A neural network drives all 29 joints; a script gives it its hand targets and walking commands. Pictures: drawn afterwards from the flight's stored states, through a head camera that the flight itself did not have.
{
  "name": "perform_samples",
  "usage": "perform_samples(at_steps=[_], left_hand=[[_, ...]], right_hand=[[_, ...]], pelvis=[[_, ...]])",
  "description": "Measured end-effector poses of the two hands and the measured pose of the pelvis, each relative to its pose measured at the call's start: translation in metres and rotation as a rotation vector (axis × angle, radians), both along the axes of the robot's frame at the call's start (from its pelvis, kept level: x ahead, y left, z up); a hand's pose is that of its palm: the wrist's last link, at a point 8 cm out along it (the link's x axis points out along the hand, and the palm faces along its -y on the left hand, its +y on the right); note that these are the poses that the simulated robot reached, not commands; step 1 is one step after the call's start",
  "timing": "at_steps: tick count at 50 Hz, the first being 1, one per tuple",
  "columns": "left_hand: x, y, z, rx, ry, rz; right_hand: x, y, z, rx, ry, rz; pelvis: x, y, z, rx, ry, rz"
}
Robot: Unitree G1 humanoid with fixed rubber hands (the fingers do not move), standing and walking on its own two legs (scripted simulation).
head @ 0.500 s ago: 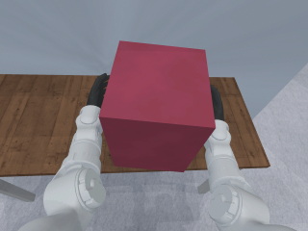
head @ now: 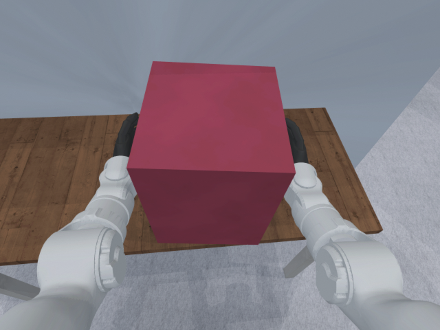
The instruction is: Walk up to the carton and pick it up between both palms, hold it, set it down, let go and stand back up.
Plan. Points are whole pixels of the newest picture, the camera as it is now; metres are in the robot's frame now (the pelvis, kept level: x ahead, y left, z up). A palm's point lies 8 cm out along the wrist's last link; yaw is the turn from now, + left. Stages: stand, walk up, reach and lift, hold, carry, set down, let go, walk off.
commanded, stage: set down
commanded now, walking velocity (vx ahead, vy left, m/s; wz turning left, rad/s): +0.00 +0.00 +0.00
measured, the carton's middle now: (211, 162) +0.44 +0.02 +0.02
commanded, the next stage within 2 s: none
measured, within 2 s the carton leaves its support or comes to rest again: neither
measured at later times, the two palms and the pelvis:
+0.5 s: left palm (86, 130) +0.44 +0.23 +0.11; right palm (332, 134) +0.43 -0.20 +0.11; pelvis -0.03 +0.00 -0.02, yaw +1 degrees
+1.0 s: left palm (63, 86) +0.45 +0.24 +0.20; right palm (349, 98) +0.44 -0.19 +0.19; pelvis -0.02 +0.00 +0.00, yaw +1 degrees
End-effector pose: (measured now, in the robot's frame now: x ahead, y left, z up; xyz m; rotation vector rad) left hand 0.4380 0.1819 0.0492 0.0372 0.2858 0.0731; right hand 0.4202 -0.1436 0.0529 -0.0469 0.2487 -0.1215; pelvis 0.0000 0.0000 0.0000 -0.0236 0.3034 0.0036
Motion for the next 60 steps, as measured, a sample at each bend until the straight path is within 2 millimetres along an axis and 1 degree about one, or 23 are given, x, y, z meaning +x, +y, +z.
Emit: perform_samples(at_steps=[5, 8, 12, 17, 20, 22, 27, 32, 41, 43, 47, 52, 56, 58, 60], left_hand=[[0.000, 0.012, 0.001, -0.007, -0.009, 0.020], [0.002, 0.025, 0.008, 0.006, -0.037, 0.041], [0.003, 0.040, 0.019, 0.046, -0.055, 0.048], [-0.002, 0.053, 0.028, 0.063, -0.062, 0.056], [-0.004, 0.058, 0.035, 0.081, -0.074, 0.063], [-0.002, 0.057, 0.045, 0.086, -0.091, 0.062], [0.005, 0.045, 0.077, 0.063, -0.140, 0.030], [0.006, 0.038, 0.101, 0.047, -0.145, 0.007], [0.007, 0.053, 0.136, 0.041, -0.136, 0.038], [0.007, 0.056, 0.142, 0.038, -0.127, 0.047], [0.009, 0.059, 0.147, 0.046, -0.108, 0.044], [0.013, 0.054, 0.153, 0.052, -0.118, 0.018], [0.014, 0.047, 0.158, 0.046, -0.122, -0.003], [0.010, 0.046, 0.155, 0.042, -0.104, -0.010], [0.004, 0.047, 0.146, 0.038, -0.080, -0.014]], right_hand=[[0.001, -0.003, -0.002, -0.011, 0.033, 0.000], [0.004, -0.010, 0.005, -0.009, 0.010, -0.025], [0.008, -0.027, 0.018, -0.021, -0.014, -0.057], [0.006, -0.052, 0.029, -0.033, -0.009, -0.090], [0.006, -0.060, 0.034, -0.010, -0.004, -0.088], [0.007, -0.061, 0.040, 0.008, -0.014, -0.069], [0.014, -0.050, 0.071, 0.017, -0.068, -0.005], [0.016, -0.041, 0.097, 0.014, -0.072, -0.006], [0.012, -0.048, 0.128, 0.015, -0.042, -0.059], [0.013, -0.051, 0.132, 0.013, -0.027, -0.065], [0.016, -0.051, 0.136, 0.026, -0.008, -0.062], [0.021, -0.049, 0.140, 0.049, -0.034, -0.046], [0.021, -0.051, 0.143, 0.048, -0.046, -0.038], [0.018, -0.052, 0.138, 0.036, -0.027, -0.036], [0.013, -0.053, 0.129, 0.021, -0.005, -0.034]], pelvis=[[-0.005, -0.002, -0.007, -0.002, 0.040, 0.013], [-0.007, -0.002, -0.012, -0.009, 0.072, 0.018], [-0.012, -0.002, -0.016, -0.016, 0.087, 0.028], [-0.020, -0.002, -0.017, -0.016, 0.083, 0.027], [-0.025, -0.002, -0.018, -0.014, 0.093, 0.029], [-0.028, -0.003, -0.019, -0.012, 0.100, 0.029], [-0.032, -0.005, -0.019, -0.003, 0.099, 0.023], [-0.032, -0.008, -0.014, 0.005, 0.059, 0.028], [-0.025, -0.007, -0.003, 0.004, -0.014, 0.026], [-0.023, -0.006, -0.001, 0.003, -0.029, 0.025], [-0.021, -0.005, 0.002, 0.004, -0.056, 0.026], [-0.015, -0.004, 0.004, 0.001, -0.068, 0.024], [-0.011, -0.004, 0.006, 0.002, -0.096, 0.018], [-0.009, -0.004, 0.008, 0.003, -0.127, 0.014], [-0.008, -0.005, 0.010, 0.006, -0.159, 0.011]])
